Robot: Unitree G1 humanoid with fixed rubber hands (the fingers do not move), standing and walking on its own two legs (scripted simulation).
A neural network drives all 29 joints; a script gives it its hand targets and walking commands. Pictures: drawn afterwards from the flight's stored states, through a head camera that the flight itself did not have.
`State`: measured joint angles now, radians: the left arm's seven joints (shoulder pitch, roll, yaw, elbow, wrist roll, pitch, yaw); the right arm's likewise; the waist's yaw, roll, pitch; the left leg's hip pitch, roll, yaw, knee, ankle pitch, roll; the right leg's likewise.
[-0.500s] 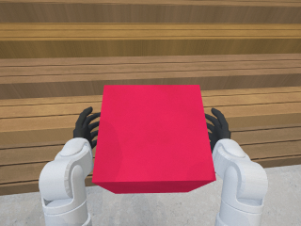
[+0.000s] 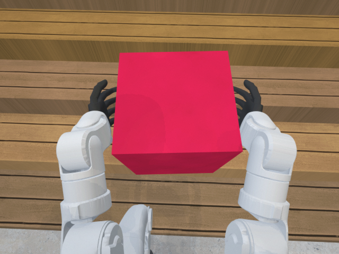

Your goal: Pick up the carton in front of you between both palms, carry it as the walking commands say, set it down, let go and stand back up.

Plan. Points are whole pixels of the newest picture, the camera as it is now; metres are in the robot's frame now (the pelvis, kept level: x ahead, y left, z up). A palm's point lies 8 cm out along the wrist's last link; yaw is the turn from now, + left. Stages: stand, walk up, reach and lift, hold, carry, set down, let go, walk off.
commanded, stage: carry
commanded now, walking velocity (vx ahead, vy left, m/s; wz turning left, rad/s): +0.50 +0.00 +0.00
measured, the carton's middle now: (174, 123) +0.39 +0.02 +0.06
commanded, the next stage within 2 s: none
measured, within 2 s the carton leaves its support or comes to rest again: neither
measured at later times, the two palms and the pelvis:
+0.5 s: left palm out of the picture +0.73 +0.14 +0.27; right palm out of the picture +0.69 -0.16 +0.29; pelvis +0.36 +0.06 +0.14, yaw -3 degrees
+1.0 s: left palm out of the picture +1.02 +0.25 +0.45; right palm out of the picture +1.06 -0.05 +0.45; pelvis +0.67 +0.04 +0.28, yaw +1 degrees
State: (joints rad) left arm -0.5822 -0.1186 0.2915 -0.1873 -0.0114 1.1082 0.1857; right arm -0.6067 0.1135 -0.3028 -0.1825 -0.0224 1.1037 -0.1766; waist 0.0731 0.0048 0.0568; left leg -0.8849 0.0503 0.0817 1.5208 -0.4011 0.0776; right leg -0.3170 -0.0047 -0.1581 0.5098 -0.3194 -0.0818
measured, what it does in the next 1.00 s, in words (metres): climbs: left foot 0.14 m higher, then right foot 0.14 m higher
